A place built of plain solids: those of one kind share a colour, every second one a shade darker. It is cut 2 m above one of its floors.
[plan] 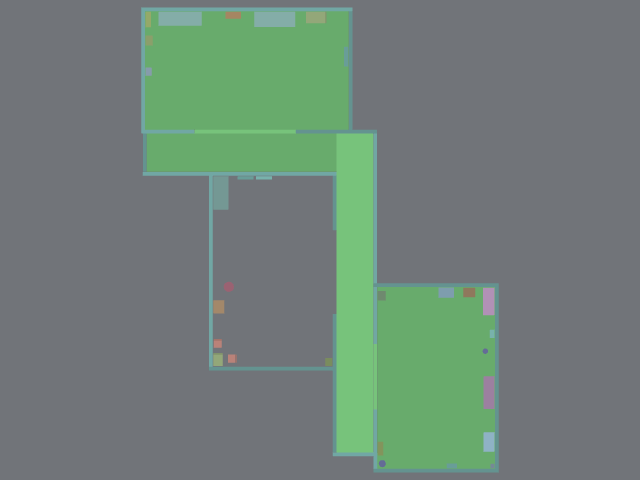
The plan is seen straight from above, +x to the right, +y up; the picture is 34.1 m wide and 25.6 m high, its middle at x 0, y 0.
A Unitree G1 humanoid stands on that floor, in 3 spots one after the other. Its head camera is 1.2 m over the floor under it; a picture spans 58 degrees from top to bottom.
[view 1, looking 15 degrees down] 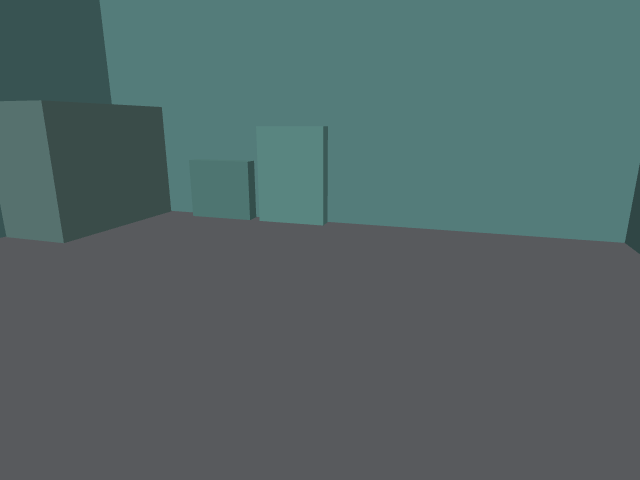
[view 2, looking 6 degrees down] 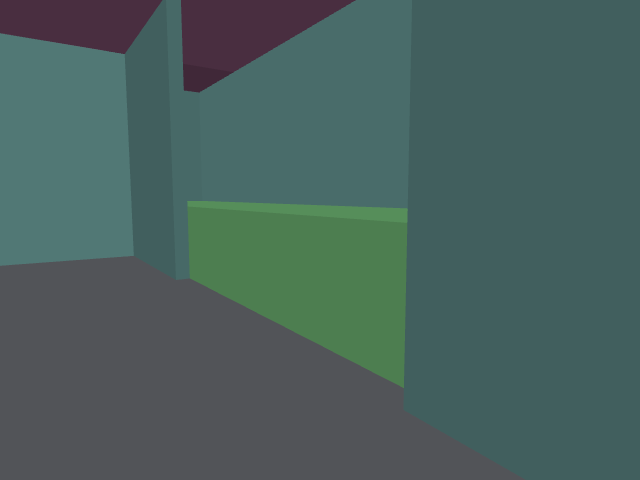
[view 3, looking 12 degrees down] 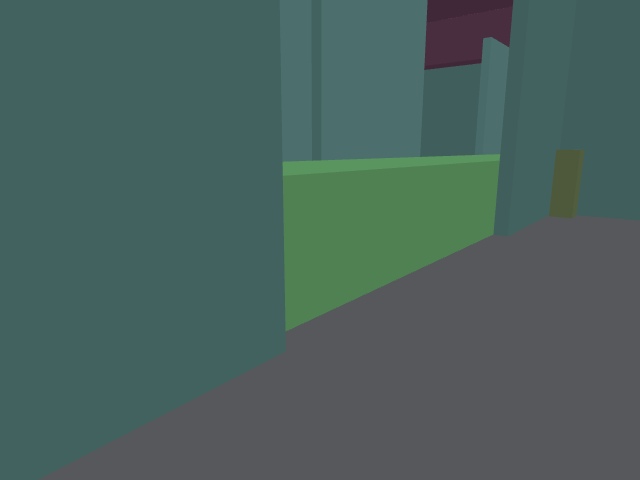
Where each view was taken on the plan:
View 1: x -1.00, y -1.70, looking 108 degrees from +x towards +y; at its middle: ground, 4.64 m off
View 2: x -1.00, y -5.60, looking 56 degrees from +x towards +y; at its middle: floor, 3.38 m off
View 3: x -1.00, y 2.27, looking -51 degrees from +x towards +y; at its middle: floor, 3.05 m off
